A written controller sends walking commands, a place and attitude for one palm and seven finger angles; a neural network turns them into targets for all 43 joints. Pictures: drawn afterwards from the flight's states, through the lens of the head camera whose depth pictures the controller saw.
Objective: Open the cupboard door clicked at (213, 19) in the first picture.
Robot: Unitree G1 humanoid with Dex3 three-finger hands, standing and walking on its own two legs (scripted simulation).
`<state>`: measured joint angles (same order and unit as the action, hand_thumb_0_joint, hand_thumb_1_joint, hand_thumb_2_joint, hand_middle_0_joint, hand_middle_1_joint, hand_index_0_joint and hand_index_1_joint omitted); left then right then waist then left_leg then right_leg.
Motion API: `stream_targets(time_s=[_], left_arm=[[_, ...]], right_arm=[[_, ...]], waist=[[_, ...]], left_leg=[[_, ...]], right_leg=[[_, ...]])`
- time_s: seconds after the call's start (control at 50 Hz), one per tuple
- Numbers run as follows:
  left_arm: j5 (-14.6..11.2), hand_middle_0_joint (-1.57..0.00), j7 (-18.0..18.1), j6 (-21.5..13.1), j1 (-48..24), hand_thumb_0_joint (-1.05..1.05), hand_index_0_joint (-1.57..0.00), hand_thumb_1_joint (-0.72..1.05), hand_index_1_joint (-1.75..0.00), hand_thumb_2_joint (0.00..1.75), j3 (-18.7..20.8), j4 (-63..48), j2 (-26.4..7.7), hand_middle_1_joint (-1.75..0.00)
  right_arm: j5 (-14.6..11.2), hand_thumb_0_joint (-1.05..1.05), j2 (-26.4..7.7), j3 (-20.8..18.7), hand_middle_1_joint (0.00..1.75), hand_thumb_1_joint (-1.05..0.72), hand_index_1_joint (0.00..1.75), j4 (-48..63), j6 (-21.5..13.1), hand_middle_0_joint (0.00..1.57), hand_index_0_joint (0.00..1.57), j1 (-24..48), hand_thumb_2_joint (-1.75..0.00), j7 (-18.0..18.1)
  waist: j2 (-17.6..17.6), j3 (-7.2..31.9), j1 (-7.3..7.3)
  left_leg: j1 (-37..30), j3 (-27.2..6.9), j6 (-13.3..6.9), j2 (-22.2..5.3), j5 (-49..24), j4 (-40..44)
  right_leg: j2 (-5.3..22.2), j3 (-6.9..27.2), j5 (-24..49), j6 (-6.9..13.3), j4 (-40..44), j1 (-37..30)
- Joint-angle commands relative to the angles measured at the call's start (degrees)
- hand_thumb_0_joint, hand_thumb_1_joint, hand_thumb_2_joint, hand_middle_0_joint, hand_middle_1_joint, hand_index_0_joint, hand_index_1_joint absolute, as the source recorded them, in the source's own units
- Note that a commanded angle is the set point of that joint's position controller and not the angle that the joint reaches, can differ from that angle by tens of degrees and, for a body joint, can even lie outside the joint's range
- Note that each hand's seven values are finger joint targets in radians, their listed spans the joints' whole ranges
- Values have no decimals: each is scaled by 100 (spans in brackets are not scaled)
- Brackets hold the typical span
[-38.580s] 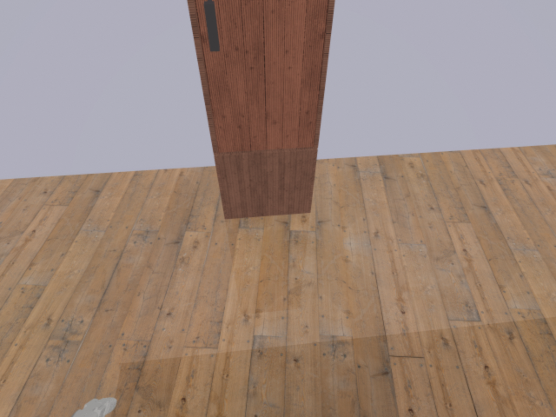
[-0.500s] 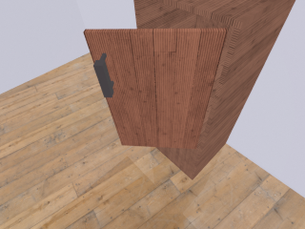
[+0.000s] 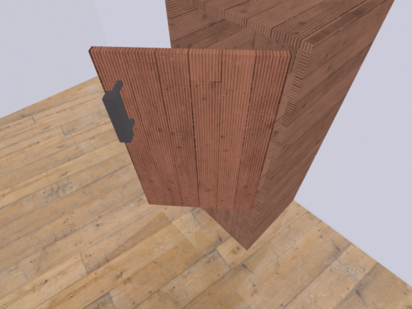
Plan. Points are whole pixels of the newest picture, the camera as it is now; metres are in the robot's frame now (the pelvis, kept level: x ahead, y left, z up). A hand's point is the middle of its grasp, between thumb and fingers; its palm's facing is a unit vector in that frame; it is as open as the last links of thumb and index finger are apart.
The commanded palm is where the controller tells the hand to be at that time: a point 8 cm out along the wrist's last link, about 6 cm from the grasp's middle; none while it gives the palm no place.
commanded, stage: come to a stop and stand still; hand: left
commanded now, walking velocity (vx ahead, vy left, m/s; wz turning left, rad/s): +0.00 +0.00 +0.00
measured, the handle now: (122, 111) +0.48 +0.21 +0.12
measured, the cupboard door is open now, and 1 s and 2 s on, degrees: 42 42 42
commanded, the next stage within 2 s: look again from close up in 0.32 s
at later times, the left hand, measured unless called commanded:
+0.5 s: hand out of the picture +0.01 +0.16 -0.17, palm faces +0.02 -0.98 -0.21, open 7.4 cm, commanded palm none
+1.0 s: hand out of the picture +0.01 +0.16 -0.17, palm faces +0.03 -0.98 -0.20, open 7.3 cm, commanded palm none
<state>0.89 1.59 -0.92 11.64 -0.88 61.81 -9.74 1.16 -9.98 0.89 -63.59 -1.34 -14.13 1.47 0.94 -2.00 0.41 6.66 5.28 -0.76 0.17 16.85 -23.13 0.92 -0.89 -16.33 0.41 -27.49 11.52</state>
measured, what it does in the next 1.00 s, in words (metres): stands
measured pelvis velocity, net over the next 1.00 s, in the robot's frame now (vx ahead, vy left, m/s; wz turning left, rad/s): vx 0.00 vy -0.02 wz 0.02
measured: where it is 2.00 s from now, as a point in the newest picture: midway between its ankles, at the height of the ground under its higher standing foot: outside the picture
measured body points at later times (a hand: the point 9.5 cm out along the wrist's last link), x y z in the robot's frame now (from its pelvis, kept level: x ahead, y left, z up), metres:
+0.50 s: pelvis +0.01 -0.02 +0.00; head +0.03 -0.02 +0.45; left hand +0.01 +0.21 -0.15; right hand +0.02 -0.24 -0.16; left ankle -0.05 +0.11 -0.74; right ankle -0.02 -0.11 -0.74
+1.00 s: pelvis +0.00 -0.02 +0.00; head +0.02 -0.02 +0.45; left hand +0.01 +0.21 -0.16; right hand +0.00 -0.23 -0.16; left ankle -0.05 +0.11 -0.74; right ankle -0.02 -0.11 -0.74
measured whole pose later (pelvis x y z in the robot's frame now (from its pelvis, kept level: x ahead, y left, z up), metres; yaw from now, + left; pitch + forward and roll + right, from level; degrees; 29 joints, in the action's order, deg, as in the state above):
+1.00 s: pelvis +0.00 -0.02 +0.00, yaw +1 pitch +0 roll +0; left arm 0.8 1.6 -1.2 14.5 -0.5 63.7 -9.8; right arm 1.0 -8.2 0.9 -66.1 -1.2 -15.2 1.8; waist -0.3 -1.8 -0.3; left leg 5.3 3.8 0.8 -1.6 16.0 -21.7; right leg -0.8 -2.5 -15.1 2.0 -24.4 9.0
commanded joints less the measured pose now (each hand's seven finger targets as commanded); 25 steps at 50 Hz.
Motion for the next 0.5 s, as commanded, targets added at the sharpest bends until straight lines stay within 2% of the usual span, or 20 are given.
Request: stream_targets(time_s=[0.0,0.04,0.1,0.32,0.48], left_arm=[[-23,-20,66,-77,391,0,-20,90,-30,90,159,-160,-715,-30],[-31,-20,68,-86,424,0,-20,90,-30,90,159,-136,-714,-30],[-27,-20,67,-85,442,0,-20,90,-30,90,158,-113,-708,-30],[-30,-20,68,-98,553,0,-20,90,-30,90,162,-46,-702,-30],[-38,-20,63,-89,583,0,-20,90,-30,90,157,-5,-657,-30]], right_arm=[[-29,0,-524,-136,30,-90,30,126,-89,20,20,-319,-90,62],[-30,0,-550,-132,30,-90,30,110,-85,20,20,-324,-90,64],[-32,0,-517,-134,30,-90,30,87,-66,20,20,-295,-90,69],[-42,0,-520,-128,30,-90,30,10,-63,20,20,-302,-90,90],[-37,0,-489,-124,30,-90,30,-38,-59,20,20,-332,-90,95]], waist=[[-159,195,-39],[-207,267,-39],[-241,150,-38],[-119,101,-49],[-155,17,-59]], left_leg=[[20,-522,-71,-635,-1729,238],[-16,-505,-57,-636,-1699,218],[8,-484,-45,-636,-1568,243],[-11,-475,-20,-656,-1538,269],[31,-492,-16,-671,-1347,361]], right_leg=[[574,529,2281,236,291,-247],[591,540,2385,239,305,-299],[582,525,2368,242,367,-277],[577,522,2364,249,490,-333],[560,516,2075,252,572,-306]])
